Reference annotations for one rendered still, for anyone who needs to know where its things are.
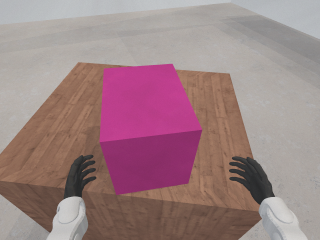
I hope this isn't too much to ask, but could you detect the right robot hand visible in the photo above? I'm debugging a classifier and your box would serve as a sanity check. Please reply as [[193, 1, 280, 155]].
[[229, 156, 275, 205]]

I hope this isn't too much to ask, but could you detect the left robot hand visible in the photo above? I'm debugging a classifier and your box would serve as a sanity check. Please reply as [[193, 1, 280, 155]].
[[63, 155, 96, 199]]

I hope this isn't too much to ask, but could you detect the carton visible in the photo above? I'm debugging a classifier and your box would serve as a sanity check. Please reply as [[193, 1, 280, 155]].
[[99, 64, 202, 195]]

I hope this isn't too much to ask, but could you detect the pedestal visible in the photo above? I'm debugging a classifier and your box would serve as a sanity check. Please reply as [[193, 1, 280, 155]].
[[0, 62, 262, 240]]

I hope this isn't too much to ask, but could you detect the left robot forearm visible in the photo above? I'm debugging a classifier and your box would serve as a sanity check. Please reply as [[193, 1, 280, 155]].
[[46, 196, 88, 240]]

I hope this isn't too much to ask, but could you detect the right robot forearm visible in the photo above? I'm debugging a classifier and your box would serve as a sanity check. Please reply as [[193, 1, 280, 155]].
[[258, 197, 308, 240]]

